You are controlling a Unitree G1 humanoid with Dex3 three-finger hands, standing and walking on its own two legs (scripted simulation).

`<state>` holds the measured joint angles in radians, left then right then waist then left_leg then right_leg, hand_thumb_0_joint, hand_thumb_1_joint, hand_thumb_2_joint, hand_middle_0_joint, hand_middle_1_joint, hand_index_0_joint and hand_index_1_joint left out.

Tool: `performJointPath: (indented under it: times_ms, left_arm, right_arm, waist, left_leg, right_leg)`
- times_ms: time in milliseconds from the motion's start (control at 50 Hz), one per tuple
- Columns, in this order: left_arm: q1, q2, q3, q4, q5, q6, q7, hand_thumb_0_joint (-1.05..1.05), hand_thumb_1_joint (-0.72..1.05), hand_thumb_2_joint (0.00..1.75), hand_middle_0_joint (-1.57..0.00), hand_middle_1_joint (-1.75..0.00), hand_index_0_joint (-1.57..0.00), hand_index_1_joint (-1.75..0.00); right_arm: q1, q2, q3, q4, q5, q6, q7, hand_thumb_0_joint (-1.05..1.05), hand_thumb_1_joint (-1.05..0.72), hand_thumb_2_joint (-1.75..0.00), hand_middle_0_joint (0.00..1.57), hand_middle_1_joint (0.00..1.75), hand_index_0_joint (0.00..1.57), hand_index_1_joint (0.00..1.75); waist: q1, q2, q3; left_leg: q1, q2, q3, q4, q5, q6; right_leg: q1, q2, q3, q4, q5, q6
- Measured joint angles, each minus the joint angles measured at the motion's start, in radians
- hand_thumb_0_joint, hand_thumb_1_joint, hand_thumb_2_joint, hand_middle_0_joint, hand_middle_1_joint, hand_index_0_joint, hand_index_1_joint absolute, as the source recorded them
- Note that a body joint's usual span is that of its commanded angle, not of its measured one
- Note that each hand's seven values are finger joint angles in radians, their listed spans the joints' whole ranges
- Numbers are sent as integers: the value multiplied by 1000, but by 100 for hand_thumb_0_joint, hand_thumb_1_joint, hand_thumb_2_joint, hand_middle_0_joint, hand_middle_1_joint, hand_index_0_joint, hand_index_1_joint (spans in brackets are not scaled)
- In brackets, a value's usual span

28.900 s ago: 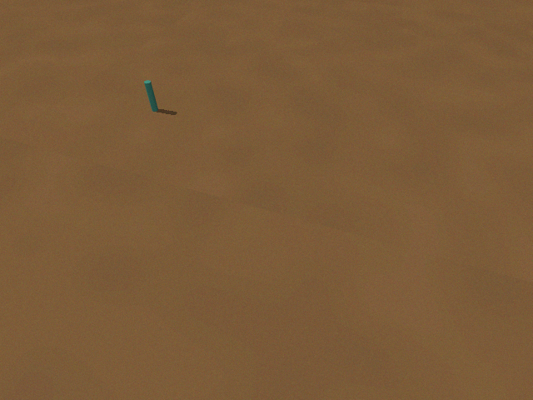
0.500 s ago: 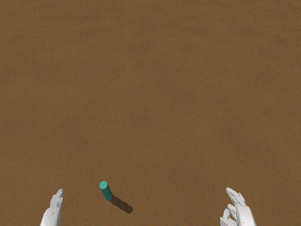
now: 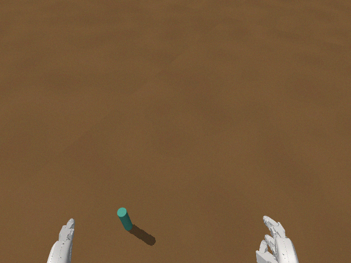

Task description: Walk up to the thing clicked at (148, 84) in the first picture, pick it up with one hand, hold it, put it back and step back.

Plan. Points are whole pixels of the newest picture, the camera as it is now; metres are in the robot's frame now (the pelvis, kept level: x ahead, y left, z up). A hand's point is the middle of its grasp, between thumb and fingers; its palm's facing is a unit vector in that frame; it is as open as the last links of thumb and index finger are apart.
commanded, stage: home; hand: left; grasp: from the side
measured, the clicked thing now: (125, 219) +0.43 +0.23 -0.62
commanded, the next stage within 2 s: stand in 0.58 s
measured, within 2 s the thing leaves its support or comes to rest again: neither
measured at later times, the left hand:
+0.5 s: hand (90, 255) +0.18 +0.18 -0.06, palm faces +0.10 -0.95 -0.30, open 17.5 cm
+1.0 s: hand (89, 256) +0.18 +0.19 -0.06, palm faces +0.10 -0.95 -0.29, open 12.4 cm
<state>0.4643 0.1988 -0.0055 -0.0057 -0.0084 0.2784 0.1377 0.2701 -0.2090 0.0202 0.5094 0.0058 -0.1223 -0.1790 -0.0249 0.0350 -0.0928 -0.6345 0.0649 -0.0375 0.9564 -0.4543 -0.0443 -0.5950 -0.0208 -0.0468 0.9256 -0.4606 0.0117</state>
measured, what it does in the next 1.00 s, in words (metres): stands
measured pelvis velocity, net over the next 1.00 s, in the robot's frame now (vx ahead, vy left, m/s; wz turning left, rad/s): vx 0.01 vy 0.00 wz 0.00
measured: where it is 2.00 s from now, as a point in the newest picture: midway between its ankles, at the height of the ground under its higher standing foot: outside the picture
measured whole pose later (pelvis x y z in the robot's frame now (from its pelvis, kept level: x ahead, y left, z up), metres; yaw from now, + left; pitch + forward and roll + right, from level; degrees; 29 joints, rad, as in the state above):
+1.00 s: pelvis +0.01 +0.00 +0.00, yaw +0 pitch +8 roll -2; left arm 0.47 0.20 -0.01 -0.01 -0.01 0.29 0.14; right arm 0.27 -0.21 0.02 0.51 0.00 -0.12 -0.18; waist -0.02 0.03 -0.09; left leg -0.63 0.06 -0.03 0.96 -0.47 -0.04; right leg -0.58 -0.02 -0.04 0.92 -0.47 0.02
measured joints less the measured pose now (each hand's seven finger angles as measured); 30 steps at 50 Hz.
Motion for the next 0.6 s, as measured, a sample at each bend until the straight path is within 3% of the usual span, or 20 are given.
performJointPath:
  times_ms: [600]
  left_arm:
    - [2, -2, 3, -6, 2, 0, -1, -1, -54, 5, -5, -5, -5, -6]
  right_arm:
    - [0, 3, -3, 7, -4, 0, -1, 2, -90, -90, 20, 30, 20, 30]
  waist:
    - [3, -1, -5]
  left_leg:
    - [7, 1, 2, 3, -20, 3]
  right_leg:
    - [9, 0, 2, -4, -15, 5]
